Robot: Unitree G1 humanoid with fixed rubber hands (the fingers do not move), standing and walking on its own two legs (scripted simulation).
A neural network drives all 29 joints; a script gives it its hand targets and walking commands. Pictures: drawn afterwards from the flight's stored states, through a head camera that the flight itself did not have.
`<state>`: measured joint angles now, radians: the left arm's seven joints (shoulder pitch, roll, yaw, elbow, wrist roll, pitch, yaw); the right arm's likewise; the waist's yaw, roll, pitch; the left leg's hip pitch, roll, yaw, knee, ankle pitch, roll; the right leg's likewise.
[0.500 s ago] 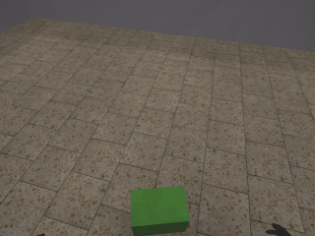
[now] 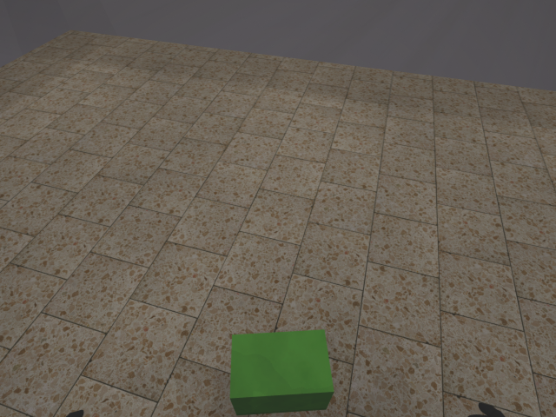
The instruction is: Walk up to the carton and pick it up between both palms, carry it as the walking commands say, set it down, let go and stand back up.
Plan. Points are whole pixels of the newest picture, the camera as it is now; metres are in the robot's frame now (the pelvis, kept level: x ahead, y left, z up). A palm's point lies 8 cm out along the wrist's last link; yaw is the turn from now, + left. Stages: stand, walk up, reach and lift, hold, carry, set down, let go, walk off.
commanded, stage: walk up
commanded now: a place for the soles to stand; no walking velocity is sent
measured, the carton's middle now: (280, 373) +0.40 +0.00 -0.67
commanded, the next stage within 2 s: stand in 0.68 s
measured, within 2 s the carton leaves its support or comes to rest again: neither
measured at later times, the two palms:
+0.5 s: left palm out of the picture +0.09 +0.29 -0.10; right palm out of the picture +0.07 -0.34 -0.10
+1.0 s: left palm out of the picture +0.14 +0.28 -0.08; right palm out of the picture +0.12 -0.33 -0.08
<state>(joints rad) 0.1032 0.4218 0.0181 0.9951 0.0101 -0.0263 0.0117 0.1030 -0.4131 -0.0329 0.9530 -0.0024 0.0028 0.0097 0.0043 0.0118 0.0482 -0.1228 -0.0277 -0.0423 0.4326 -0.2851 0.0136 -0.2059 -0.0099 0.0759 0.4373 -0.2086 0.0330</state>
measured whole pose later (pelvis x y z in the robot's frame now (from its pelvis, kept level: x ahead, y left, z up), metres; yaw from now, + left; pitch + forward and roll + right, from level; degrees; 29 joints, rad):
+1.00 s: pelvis -0.03 -0.03 -0.01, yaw +0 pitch -2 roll +0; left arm 0.03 0.36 0.15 0.68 0.06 0.18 -0.09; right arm 0.10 -0.36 -0.11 0.62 -0.04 0.19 0.04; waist -0.01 0.00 0.16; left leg -0.19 0.00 -0.05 0.52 -0.28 -0.03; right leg -0.27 0.02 0.06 0.52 -0.20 0.00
